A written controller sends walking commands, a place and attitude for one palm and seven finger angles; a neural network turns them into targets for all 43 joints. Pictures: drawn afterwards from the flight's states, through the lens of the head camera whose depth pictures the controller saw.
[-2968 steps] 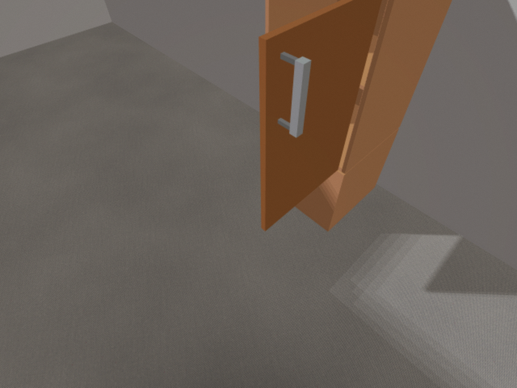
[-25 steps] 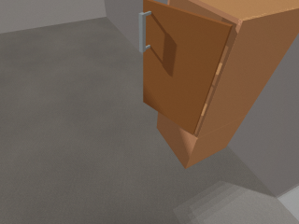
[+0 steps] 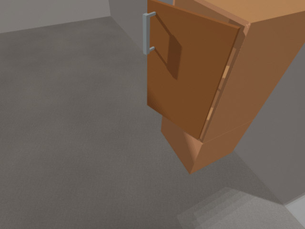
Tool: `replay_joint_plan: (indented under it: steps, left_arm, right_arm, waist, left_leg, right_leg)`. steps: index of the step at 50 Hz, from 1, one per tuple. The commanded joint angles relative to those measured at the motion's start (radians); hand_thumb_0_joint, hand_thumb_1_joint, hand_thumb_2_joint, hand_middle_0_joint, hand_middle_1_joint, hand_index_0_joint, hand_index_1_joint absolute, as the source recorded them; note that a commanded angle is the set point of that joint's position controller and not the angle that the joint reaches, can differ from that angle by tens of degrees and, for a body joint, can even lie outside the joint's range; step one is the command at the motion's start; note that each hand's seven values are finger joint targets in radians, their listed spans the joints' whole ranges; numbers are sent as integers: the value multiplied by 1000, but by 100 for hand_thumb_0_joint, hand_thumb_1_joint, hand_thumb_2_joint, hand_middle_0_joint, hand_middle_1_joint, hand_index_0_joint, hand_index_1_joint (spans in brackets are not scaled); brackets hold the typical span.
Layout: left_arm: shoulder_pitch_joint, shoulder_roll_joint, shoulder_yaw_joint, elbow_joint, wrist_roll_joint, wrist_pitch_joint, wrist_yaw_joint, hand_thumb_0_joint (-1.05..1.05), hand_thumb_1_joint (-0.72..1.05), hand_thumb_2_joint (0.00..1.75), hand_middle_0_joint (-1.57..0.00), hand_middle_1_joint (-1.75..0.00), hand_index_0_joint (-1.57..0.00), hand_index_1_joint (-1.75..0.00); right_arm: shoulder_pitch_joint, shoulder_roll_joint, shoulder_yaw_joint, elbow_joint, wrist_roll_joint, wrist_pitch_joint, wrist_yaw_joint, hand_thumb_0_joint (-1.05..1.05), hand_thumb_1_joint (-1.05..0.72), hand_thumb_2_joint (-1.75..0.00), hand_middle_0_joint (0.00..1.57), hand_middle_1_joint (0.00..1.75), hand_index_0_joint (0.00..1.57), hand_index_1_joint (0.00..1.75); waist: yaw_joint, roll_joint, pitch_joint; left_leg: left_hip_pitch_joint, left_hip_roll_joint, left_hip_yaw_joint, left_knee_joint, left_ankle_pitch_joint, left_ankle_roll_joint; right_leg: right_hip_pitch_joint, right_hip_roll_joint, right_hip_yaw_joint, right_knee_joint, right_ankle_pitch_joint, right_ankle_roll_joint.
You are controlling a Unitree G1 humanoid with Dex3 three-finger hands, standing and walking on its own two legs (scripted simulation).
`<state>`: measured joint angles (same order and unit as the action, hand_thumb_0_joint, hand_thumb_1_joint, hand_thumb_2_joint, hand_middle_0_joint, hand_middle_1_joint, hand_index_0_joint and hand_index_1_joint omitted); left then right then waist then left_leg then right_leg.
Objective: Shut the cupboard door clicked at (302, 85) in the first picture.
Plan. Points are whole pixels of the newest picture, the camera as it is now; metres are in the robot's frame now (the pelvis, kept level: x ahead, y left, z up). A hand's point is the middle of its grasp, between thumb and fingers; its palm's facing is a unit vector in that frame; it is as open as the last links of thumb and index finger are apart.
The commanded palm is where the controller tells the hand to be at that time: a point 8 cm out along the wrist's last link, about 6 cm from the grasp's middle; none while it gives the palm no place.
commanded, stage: walk to a spot facing it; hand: left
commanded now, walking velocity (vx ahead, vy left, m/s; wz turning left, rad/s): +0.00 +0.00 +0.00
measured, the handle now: (149, 33) +0.83 +0.06 +0.13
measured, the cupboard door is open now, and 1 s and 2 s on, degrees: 20 20 20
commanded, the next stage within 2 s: none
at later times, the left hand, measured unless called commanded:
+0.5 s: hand out of the picture +0.01 +0.22 -0.19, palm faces +0.20 -0.95 -0.23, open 7.4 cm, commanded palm none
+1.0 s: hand out of the picture -0.06 +0.17 -0.16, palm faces +0.47 -0.83 -0.31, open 7.4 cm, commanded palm none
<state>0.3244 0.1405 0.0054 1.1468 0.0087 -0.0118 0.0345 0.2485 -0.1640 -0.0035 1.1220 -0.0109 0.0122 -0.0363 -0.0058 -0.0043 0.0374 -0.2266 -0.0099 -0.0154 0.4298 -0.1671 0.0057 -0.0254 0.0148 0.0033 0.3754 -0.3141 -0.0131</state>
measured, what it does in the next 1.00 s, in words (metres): steps on the spot, turning left: right foot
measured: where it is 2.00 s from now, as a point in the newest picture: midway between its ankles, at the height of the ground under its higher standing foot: outside the picture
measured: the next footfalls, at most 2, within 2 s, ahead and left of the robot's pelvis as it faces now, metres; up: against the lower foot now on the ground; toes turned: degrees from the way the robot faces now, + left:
right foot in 0.82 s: +0.06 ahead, -0.14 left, +0.00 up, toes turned +25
left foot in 1.20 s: -0.06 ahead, +0.10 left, +0.00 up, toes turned +43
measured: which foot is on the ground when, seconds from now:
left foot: down 0.00-0.82, up 0.84-1.00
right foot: down 0.00-0.40, up 0.42-0.80, down 0.82-1.00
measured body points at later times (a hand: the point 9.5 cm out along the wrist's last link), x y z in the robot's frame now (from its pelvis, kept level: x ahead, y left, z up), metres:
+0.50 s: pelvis -0.01 +0.02 -0.02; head +0.03 +0.04 +0.43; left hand +0.00 +0.27 -0.18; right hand +0.06 -0.22 -0.16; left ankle +0.04 +0.10 -0.74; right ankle -0.06 -0.12 -0.69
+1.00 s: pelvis +0.00 -0.04 +0.00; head +0.05 -0.03 +0.44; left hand -0.08 +0.21 -0.14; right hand +0.19 -0.24 -0.15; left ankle -0.05 +0.09 -0.66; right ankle +0.02 -0.15 -0.74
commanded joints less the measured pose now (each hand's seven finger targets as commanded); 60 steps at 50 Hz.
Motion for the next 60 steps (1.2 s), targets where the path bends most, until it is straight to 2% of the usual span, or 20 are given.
replay_joint_plan:
  steps: [1,12,16,18,19,20,21,25,34,38,39,40,41,42,45,50,56,58,59,60]
  left_arm:
    - [84,119,24,-14,2,-5,6,0,90,90,-20,-30,-20,-30]
    - [59,174,71,-85,8,19,14,0,90,90,-20,-30,-20,-30]
    - [-15,199,88,-144,18,24,16,0,90,90,-20,-30,-20,-30]
    - [-49,212,94,-171,17,27,14,0,90,90,-20,-30,-20,-30]
    - [-19,184,95,-189,6,31,12,0,90,90,-20,-30,-20,-30]
    - [-32,166,89,-212,0,37,15,0,90,90,-20,-30,-20,-30]
    - [-79,174,92,-224,8,50,16,0,90,90,-20,-30,-20,-30]
    - [-109,167,91,-246,19,39,-4,0,90,90,-20,-30,-20,-30]
    - [-102,178,86,-304,20,43,-7,0,90,90,-20,-30,-20,-30]
    - [28,209,96,-284,14,40,-4,0,90,90,-20,-30,-20,-30]
    - [71,245,105,-278,19,35,0,0,90,90,-20,-30,-20,-30]
    - [58,325,122,-296,37,28,6,0,90,90,-20,-30,-20,-30]
    - [-83,341,107,-334,35,33,10,0,90,90,-20,-30,-20,-30]
    - [-180,319,109,-366,24,28,18,0,90,90,-20,-30,-20,-30]
    - [-192,226,84,-343,24,3,12,0,90,90,-20,-30,-20,-30]
    - [11,271,100,-293,24,3,9,0,90,90,-20,-30,-20,-30]
    - [24,284,116,-293,28,8,6,0,90,90,-20,-30,-20,-30]
    - [6,275,113,-304,11,11,0,0,90,90,-20,-30,-20,-30]
    - [8,203,100,-344,4,16,-8,0,90,90,-20,-30,-20,-30]
    - [-58,184,82,-383,15,26,-2,0,90,90,-20,-30,-20,-30]
  right_arm:
    - [44,-115,-19,-22,-2,-16,-9,0,-90,-90,20,30,20,30]
    - [22,-111,-39,-87,-4,10,4,0,-90,-90,20,30,20,30]
    - [-13,-103,-57,-139,-10,28,19,0,-90,-90,20,30,20,30]
    - [44,-127,-63,-149,-13,23,26,0,-90,-90,20,30,20,30]
    - [98,-183,-70,-153,-25,15,24,0,-90,-90,20,30,20,30]
    - [139,-232,-80,-145,-28,16,16,0,-90,-90,20,30,20,30]
    - [138,-250,-82,-137,-22,22,8,0,-90,-90,20,30,20,30]
    - [19,-225,-82,-196,-25,13,7,0,-90,-90,20,30,20,30]
    - [-10,-270,-114,-245,-28,33,22,0,-90,-90,20,30,20,30]
    - [-74,-250,-124,-279,-21,44,27,0,-90,-90,20,30,20,30]
    - [-90,-215,-123,-286,-11,49,31,0,-90,-90,20,30,20,30]
    - [-66,-152,-121,-294,-2,49,34,0,-90,-90,20,30,20,30]
    - [-63,-157,-126,-297,-17,44,36,0,-90,-90,20,30,20,30]
    - [-27,-184,-129,-299,-23,52,40,0,-90,-90,20,30,20,30]
    - [-34,-156,-108,-286,-15,46,60,0,-90,-90,20,30,20,30]
    - [-180,-117,-77,-322,-5,46,65,0,-90,-90,20,30,20,30]
    - [-164,-123,-72,-313,0,29,61,0,-90,-90,20,30,20,30]
    - [-43,-189,-89,-281,-9,16,59,0,-90,-90,20,30,20,30]
    - [16,-314,-120,-272,-17,8,51,0,-90,-90,20,30,20,30]
    - [73,-342,-124,-253,-7,21,46,0,-90,-90,20,30,20,30]
  waist:
    - [-2,9,54]
    - [11,-88,28]
    - [-3,-150,93]
    - [-40,-40,59]
    - [-48,162,23]
    - [-58,338,-22]
    - [-60,240,-40]
    - [-11,74,0]
    - [-19,164,-75]
    - [36,183,-110]
    - [55,98,-92]
    - [49,-161,-68]
    - [13,-212,36]
    - [-40,-114,29]
    - [-54,-154,18]
    - [42,-185,-25]
    - [29,-236,-66]
    - [-43,-97,-143]
    - [-70,238,-197]
    - [-92,241,-196]
  left_leg:
    - [77,88,-83,-47,156,28]
    - [-114,34,-52,170,153,16]
    - [-189,44,25,346,-193,-9]
    - [-72,79,-17,169,38,15]
    - [-10,189,-248,33,353,97]
    - [37,303,-546,-126,396,178]
    - [2,324,-582,-180,151,171]
    - [-86,227,-458,-221,-213,155]
    - [-49,150,-472,-189,-193,144]
    - [-163,70,-438,-136,-183,87]
    - [-283,5,-365,-49,-273,38]
    - [-445,-122,-195,264,-368,-37]
    - [-477,-135,-104,610,-374,-52]
    - [-382,-73,-126,767,-350,-38]
    - [-396,-9,-42,790,-238,-54]
    - [-331,-9,62,544,-277,-55]
    - [-160,-16,120,230,-246,-26]
    - [158,36,64,-2,109,7]
    - [378,334,-309,5,568,151]
    - [311,433,-358,-8,701,245]
  right_leg:
    - [-144,-99,67,-91,167,-27]
    - [-69,-220,42,15,281,-77]
    - [-118,-345,34,53,434,-154]
    - [-168,-290,-78,241,432,-83]
    - [-249,-156,-155,444,222,4]
    - [-347,-21,-115,665,-330,33]
    - [-384,-48,12,749,-338,18]
    - [-435,-65,37,719,-111,42]
    - [-364,11,3,447,-134,60]
    - [-107,43,-21,124,-53,40]
    - [1,-19,32,-32,-44,14]
    - [26,-287,360,-210,-260,-85]
    - [-199,-499,484,-259,-255,-166]
    - [-333,-483,427,-220,-195,-190]
    - [-164,-300,100,-19,376,-134]
    - [16,-313,-5,82,753,-95]
    - [30,-345,-61,182,806,-75]
    - [-151,-302,-154,416,626,8]
    - [-469,-156,-191,654,-61,85]
    - [-518,-131,-90,747,-377,75]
